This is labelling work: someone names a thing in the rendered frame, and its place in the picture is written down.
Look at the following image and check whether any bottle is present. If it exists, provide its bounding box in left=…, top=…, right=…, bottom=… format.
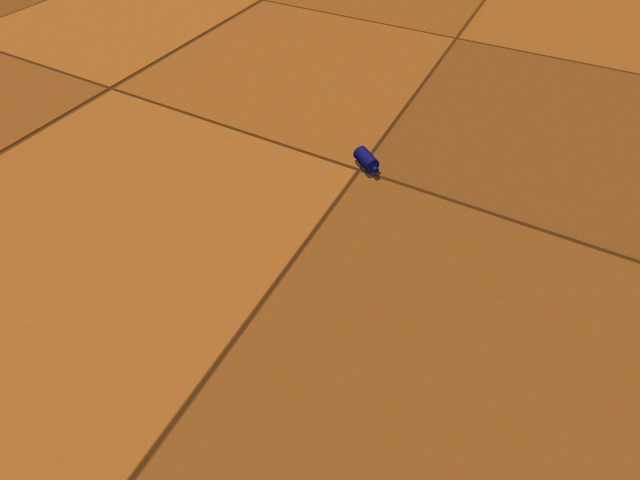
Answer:
left=353, top=146, right=379, bottom=173

